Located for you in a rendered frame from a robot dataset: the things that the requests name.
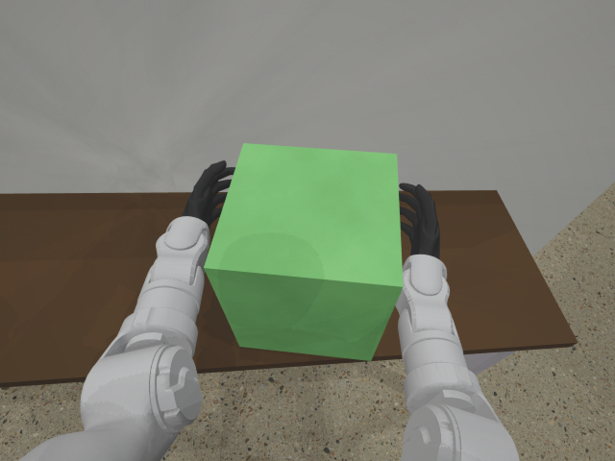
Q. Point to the right robot upper arm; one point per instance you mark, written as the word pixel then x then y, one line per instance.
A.
pixel 440 432

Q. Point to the left robot upper arm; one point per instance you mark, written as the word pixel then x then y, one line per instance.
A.
pixel 134 406

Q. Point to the robot right forearm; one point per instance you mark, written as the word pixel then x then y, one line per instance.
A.
pixel 436 370

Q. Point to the table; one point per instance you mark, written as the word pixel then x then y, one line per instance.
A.
pixel 72 266

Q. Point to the carton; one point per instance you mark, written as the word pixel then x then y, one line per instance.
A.
pixel 307 254

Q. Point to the robot right hand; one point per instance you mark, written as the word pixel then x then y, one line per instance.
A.
pixel 424 236

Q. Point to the robot left forearm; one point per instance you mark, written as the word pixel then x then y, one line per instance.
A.
pixel 170 298

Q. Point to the robot left hand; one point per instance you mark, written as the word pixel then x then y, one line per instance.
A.
pixel 204 199

